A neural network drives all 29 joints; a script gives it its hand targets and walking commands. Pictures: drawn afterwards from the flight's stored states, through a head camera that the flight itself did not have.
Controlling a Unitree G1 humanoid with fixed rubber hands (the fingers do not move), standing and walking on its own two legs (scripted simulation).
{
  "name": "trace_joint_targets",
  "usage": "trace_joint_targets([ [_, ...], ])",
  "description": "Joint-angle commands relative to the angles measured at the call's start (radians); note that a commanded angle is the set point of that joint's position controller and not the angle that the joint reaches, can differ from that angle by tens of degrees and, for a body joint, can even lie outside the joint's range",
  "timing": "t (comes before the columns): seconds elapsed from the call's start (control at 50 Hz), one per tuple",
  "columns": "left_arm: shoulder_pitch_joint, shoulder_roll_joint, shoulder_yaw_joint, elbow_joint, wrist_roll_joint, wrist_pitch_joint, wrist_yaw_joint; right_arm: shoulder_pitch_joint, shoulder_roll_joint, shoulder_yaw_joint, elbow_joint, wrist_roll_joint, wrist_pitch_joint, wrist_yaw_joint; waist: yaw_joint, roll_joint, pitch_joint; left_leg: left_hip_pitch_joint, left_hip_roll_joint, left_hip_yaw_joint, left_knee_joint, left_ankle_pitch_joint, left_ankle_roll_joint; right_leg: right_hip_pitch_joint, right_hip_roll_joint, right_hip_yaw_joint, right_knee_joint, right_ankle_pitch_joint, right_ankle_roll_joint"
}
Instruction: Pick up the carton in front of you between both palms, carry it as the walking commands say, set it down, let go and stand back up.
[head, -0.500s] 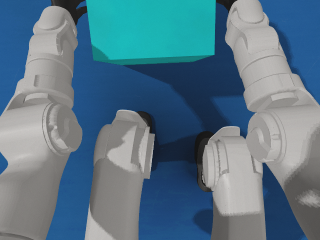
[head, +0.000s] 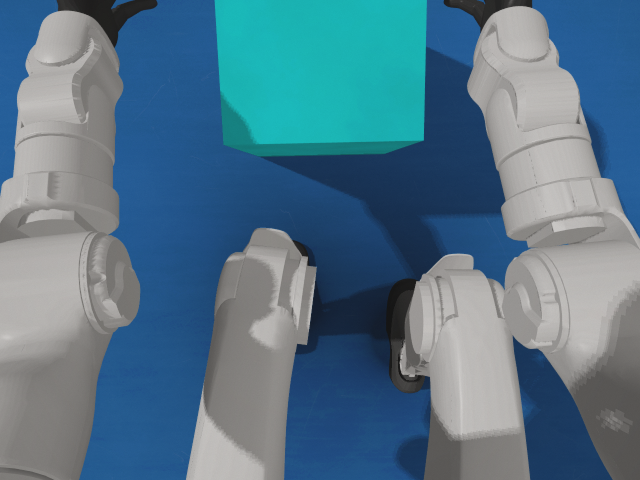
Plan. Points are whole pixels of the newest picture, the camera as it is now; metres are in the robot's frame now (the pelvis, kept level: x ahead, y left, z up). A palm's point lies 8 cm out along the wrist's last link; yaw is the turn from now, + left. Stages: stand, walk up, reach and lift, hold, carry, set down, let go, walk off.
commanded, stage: set down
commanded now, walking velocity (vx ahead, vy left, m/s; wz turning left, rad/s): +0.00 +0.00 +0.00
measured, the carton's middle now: (320, 73) +0.53 +0.11 -0.29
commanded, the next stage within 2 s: let go in 0.76 s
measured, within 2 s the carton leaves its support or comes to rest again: neither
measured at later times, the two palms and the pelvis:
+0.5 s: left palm out of the picture +0.50 +0.33 +0.02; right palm out of the picture +0.56 -0.06 +0.02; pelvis +0.02 +0.01 +0.13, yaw +1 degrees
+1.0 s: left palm out of the picture +0.47 +0.33 +0.15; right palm out of the picture +0.52 -0.08 +0.15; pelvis +0.06 +0.02 +0.26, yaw +2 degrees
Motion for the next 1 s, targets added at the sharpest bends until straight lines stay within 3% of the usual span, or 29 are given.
trace_joint_targets([
  [0.0,-0.223,0.118,0.032,-0.103,0.036,-0.003,-0.006,-0.197,-0.07,-0.07,-0.04,-0.042,-0.012,0.012,0.026,0.132,-1.164,0.873,-0.011,0.045,-0.247,0.275,-0.034,0.198,0.029,-0.11,-0.262,0.084,-0.015],
  [0.1,-0.182,0.085,0.05,-0.084,0.064,-0.012,-0.018,-0.169,-0.056,-0.11,-0.021,-0.087,-0.032,0.033,0.012,0.123,-1.167,0.861,-0.014,0.039,-0.319,0.299,-0.04,0.209,0.025,-0.1,-0.344,0.114,-0.011],
  [0.3,-0.118,0.129,0.101,-0.185,0.083,0.013,-0.035,-0.145,-0.033,-0.065,-0.182,-0.085,-0.001,0.035,0.054,0.057,-1.399,1.045,-0.036,0.067,-0.476,0.416,-0.039,0.423,0.034,-0.096,-0.511,0.192,0.006],
  [0.46,-0.063,0.112,0.1,-0.248,0.076,0.035,-0.057,-0.06,-0.022,-0.076,-0.245,-0.097,0.022,0.039,0.027,0.081,-1.418,1.223,-0.045,0.057,-0.615,0.508,-0.046,0.498,0.028,-0.088,-0.666,0.243,0.007],
  [0.58,-0.015,0.085,0.11,-0.223,0.1,0.023,-0.071,0.007,-0.003,-0.1,-0.223,-0.116,0.005,0.056,0.014,0.099,-1.35,1.301,-0.042,0.045,-0.736,0.53,-0.05,0.551,0.019,-0.073,-0.797,0.268,0.009],
  [0.76,0.058,0.041,0.146,-0.177,0.16,-0.02,-0.087,0.091,0.033,-0.121,-0.2,-0.155,-0.027,0.08,0.007,0.078,-1.26,1.381,-0.033,0.03,-0.913,0.555,-0.041,0.698,-0.001,-0.048,-0.987,0.328,0.019],
  [0.86,0.197,0.024,0.143,-0.213,0.22,-0.027,-0.101,0.253,0.055,-0.125,-0.227,-0.213,-0.03,0.079,-0.002,0.078,-1.301,1.525,-0.035,0.031,-0.997,0.618,-0.034,0.826,-0.005,-0.041,-1.091,0.394,0.023],
  [0.98,0.472,-0.004,0.076,-0.367,0.232,-0.041,-0.106,0.532,0.073,-0.067,-0.373,-0.219,-0.054,0.081,-0.005,0.112,-1.285,1.781,-0.027,0.003,-1.101,0.737,-0.023,0.923,-0.013,-0.034,-1.205,0.451,0.014],
])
